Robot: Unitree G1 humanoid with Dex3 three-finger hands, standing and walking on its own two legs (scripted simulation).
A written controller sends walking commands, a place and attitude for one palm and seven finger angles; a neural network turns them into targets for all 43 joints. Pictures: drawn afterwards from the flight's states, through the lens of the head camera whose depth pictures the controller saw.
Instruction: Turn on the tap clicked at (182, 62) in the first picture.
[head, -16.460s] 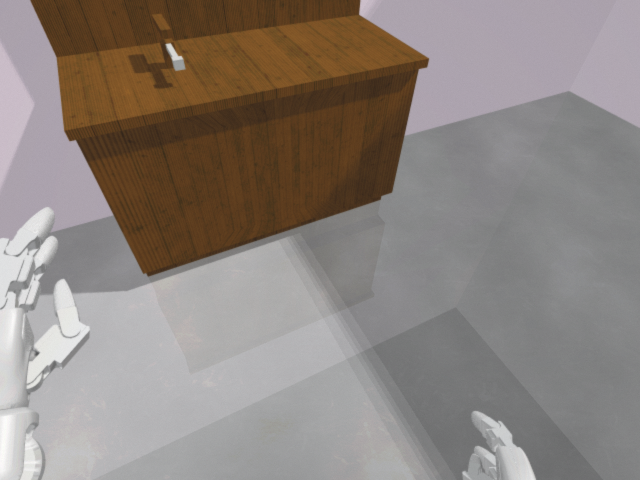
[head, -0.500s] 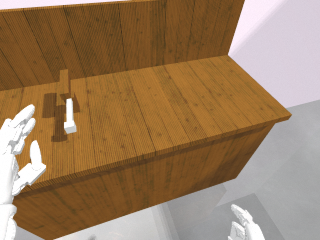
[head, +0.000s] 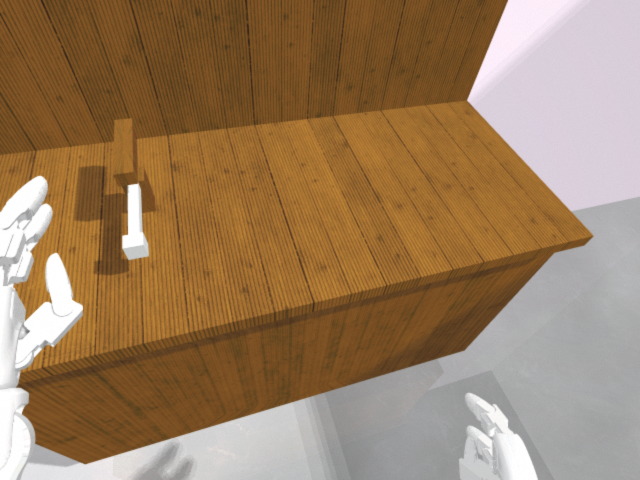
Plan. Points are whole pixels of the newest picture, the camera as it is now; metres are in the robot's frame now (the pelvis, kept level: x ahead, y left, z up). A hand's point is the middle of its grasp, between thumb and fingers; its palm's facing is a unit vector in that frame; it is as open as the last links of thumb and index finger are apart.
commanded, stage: come to a stop and stand still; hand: left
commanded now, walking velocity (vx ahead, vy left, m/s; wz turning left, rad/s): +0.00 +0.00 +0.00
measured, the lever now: (135, 246) +0.40 +0.31 +0.00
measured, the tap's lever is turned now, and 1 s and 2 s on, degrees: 0 0 0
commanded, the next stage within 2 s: look again from close up in 0.46 s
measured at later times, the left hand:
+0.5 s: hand (40, 301) +0.22 +0.27 +0.16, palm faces +0.41 -0.85 -0.33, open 7.4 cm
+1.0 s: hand (38, 281) +0.23 +0.27 +0.18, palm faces +0.42 -0.78 -0.47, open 7.5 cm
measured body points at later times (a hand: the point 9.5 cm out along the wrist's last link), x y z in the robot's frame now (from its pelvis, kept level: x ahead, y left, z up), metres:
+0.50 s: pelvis +0.01 +0.02 +0.00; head +0.03 +0.06 +0.45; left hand +0.19 +0.32 +0.18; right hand +0.20 -0.19 -0.07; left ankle -0.02 +0.09 -0.74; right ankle +0.05 -0.12 -0.74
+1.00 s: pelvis -0.01 +0.00 +0.00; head +0.02 +0.02 +0.44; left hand +0.20 +0.31 +0.21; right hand +0.17 -0.21 -0.08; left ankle -0.02 +0.09 -0.74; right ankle +0.05 -0.12 -0.74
